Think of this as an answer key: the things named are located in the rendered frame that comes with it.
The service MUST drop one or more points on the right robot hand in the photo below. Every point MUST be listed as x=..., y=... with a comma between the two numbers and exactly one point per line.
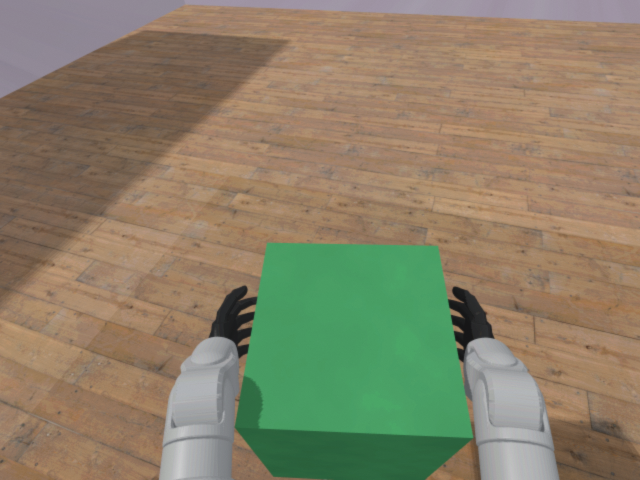
x=473, y=324

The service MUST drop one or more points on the robot left forearm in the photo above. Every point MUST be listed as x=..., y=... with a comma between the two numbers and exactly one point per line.
x=199, y=426

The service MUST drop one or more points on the robot right forearm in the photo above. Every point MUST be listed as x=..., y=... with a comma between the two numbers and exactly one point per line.
x=512, y=428

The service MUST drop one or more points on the left robot hand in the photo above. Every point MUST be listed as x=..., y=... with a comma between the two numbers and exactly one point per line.
x=227, y=322

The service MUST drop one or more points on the carton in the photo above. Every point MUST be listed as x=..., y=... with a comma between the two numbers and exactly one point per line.
x=352, y=371

